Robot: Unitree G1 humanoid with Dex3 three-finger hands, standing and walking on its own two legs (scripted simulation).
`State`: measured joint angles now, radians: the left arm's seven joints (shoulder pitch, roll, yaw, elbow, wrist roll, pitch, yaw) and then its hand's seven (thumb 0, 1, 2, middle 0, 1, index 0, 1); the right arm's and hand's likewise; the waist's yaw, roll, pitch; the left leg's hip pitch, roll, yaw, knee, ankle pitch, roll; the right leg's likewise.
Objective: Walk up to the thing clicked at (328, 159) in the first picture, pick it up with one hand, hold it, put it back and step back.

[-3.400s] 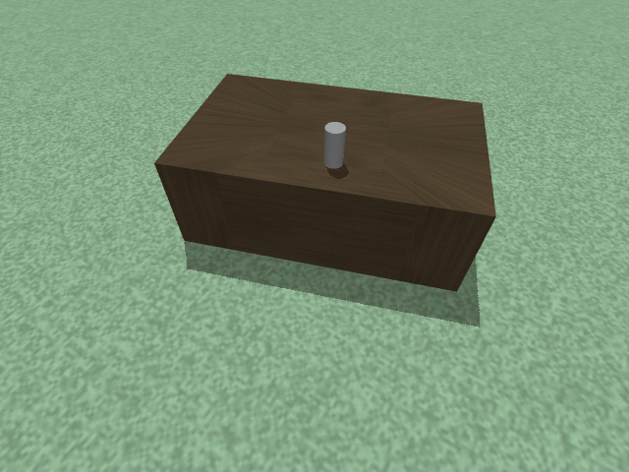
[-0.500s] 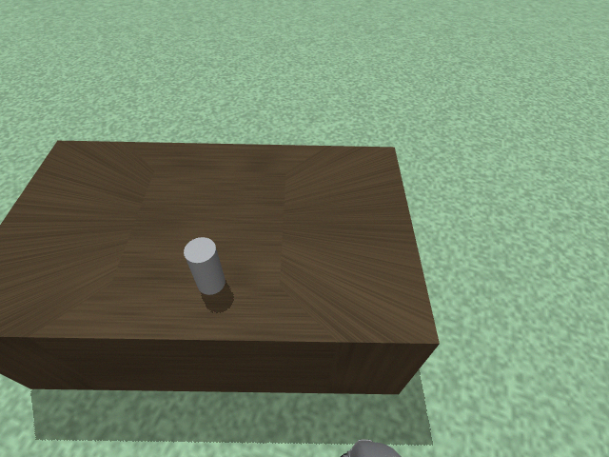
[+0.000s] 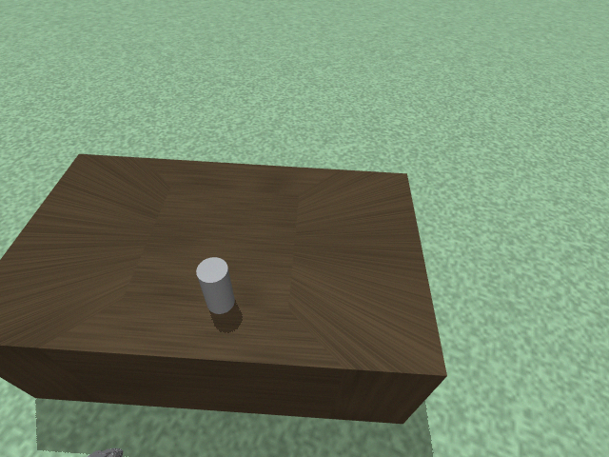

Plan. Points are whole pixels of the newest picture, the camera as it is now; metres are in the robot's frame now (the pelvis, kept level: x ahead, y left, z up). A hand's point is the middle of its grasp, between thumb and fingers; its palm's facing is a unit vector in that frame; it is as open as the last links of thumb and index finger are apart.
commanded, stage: walk up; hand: left
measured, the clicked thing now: (216, 286) +0.53 +0.21 -0.28
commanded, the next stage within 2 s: stand in 0.88 s
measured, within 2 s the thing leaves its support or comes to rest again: neither
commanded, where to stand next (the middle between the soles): +0.06 +0.01 m, yaw -1 degrees
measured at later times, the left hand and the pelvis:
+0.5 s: hand out of the picture +0.08 +0.25 -0.15, palm faces +0.05 -0.94 -0.34, open 7.4 cm; pelvis +0.01 -0.01 +0.01, yaw +1 degrees
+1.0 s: hand out of the picture +0.11 +0.24 -0.14, palm faces +0.02 -0.94 -0.33, open 7.4 cm; pelvis +0.02 -0.01 +0.01, yaw +1 degrees
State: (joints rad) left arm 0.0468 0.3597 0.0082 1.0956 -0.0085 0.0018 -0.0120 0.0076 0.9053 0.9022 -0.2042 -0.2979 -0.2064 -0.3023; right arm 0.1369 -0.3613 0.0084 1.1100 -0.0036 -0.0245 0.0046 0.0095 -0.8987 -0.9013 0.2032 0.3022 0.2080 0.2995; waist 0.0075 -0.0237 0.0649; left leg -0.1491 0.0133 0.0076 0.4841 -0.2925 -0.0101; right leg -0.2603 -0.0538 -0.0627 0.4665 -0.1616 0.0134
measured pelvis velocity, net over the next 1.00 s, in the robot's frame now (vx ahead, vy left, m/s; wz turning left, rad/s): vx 0.02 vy -0.01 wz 0.02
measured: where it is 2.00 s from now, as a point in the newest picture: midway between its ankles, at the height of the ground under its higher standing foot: outside the picture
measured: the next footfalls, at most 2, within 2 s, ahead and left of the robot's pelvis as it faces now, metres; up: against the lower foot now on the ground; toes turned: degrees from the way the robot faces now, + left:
none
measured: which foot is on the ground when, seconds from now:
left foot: down 0.00-1.00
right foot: down 0.00-1.00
